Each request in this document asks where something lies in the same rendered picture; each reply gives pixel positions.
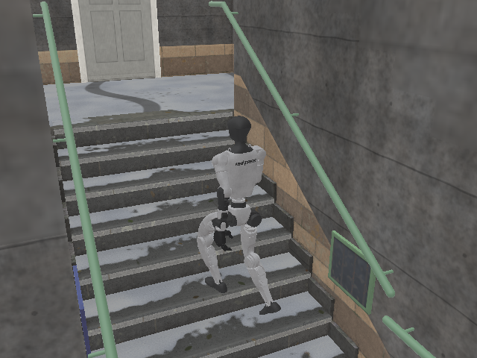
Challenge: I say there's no left robot upper arm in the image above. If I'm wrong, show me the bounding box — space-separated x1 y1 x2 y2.
212 151 232 198

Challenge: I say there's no robot left hand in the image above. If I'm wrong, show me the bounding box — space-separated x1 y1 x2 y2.
213 230 233 251

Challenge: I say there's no right robot upper arm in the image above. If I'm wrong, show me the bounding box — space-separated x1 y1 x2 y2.
251 145 266 183

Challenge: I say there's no left robot shin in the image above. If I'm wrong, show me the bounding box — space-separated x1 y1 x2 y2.
197 237 223 284

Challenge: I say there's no robot left forearm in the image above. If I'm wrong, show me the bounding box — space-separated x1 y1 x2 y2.
215 187 230 231

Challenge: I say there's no robot head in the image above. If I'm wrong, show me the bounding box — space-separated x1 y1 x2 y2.
227 116 253 154

